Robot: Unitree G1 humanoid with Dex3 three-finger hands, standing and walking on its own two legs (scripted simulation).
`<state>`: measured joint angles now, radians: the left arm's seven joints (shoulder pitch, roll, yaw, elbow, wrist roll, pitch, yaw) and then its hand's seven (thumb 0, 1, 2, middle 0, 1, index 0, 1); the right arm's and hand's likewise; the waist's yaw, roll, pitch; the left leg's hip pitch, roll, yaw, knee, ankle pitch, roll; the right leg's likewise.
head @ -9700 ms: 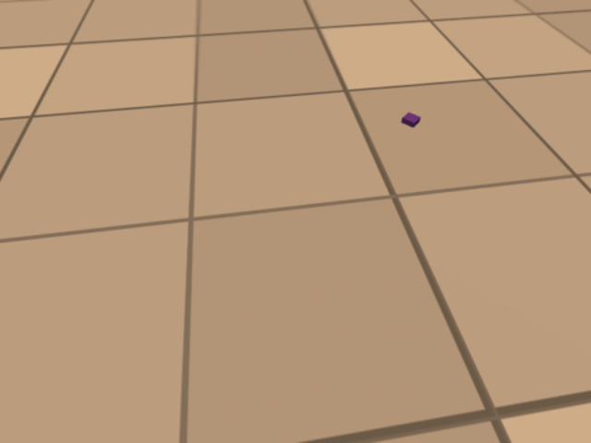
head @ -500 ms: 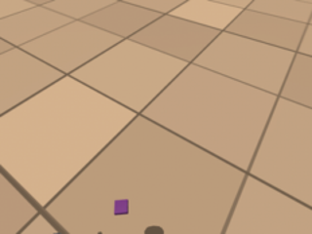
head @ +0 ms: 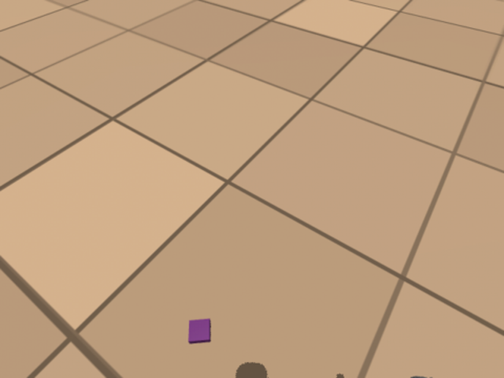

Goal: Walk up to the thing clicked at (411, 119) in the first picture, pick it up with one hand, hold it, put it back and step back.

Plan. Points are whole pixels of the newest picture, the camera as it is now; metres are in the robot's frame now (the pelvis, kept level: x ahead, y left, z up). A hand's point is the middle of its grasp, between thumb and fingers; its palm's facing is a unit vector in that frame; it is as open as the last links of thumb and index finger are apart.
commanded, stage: stand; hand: left
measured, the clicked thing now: (199, 331) +0.41 +0.21 -0.77
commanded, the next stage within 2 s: none
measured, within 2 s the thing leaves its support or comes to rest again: neither
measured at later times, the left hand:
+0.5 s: hand out of the picture +0.06 +0.25 -0.16, palm faces -0.02 -0.94 -0.34, open 7.4 cm
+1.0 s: hand out of the picture +0.07 +0.25 -0.16, palm faces -0.02 -0.94 -0.34, open 7.4 cm
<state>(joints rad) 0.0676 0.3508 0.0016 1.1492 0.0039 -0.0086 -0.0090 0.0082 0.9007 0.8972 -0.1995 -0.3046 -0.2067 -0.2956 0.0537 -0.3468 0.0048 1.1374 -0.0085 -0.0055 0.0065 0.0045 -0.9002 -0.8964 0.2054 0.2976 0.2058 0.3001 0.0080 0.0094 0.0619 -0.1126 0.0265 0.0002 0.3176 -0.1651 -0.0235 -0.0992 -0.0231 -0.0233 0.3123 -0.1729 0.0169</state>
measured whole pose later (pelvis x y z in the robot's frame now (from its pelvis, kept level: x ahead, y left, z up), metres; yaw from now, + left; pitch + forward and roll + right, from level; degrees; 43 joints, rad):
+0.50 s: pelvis -0.01 +0.00 +0.00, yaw +0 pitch -2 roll +0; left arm 0.11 0.35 0.00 1.14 0.01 -0.01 -0.01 0.01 0.90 0.90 -0.20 -0.30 -0.21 -0.30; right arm 0.10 -0.36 0.00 1.15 -0.01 0.00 0.01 0.01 -0.90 -0.90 0.20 0.30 0.21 0.30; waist 0.00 0.01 0.05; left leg -0.12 0.03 0.00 0.32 -0.16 -0.03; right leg -0.11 -0.02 -0.03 0.32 -0.17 0.01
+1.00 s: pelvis +0.00 +0.00 +0.00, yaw +0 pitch -2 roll +0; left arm 0.11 0.35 -0.01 1.12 0.01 -0.01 -0.01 0.01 0.90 0.90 -0.20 -0.30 -0.21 -0.30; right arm 0.10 -0.36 0.01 1.14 -0.01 0.00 0.01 0.00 -0.90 -0.90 0.20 0.30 0.21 0.30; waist 0.00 0.01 0.05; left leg -0.12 0.03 -0.01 0.32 -0.16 -0.03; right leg -0.11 -0.02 -0.03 0.32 -0.17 0.01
